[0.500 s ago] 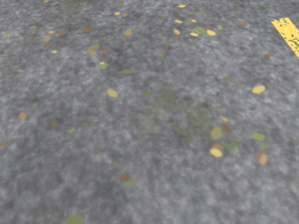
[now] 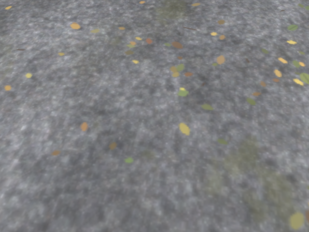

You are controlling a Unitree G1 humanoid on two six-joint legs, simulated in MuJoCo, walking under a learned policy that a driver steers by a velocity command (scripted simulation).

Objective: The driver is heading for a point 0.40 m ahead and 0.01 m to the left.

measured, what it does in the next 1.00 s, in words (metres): walks ahead, turning left: right foot, then left foot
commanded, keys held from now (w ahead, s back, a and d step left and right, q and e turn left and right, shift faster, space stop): w+q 0.30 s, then no key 0.70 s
